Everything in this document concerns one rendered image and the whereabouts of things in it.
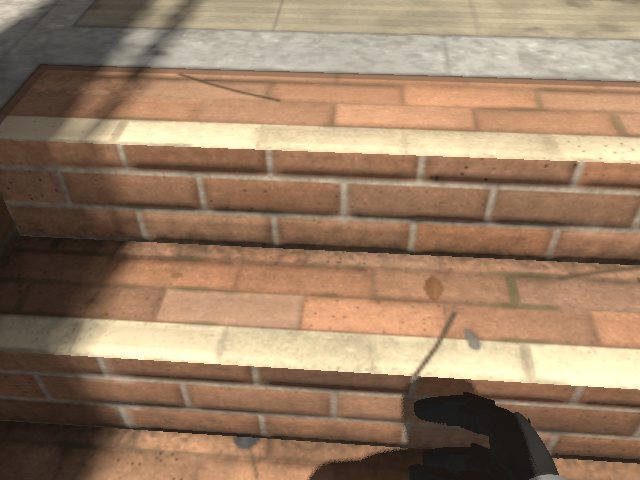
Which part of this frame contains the robot right hand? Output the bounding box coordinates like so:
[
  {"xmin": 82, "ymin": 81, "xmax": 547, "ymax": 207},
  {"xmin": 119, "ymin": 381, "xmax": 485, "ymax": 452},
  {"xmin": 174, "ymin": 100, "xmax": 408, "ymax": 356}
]
[{"xmin": 407, "ymin": 392, "xmax": 559, "ymax": 480}]

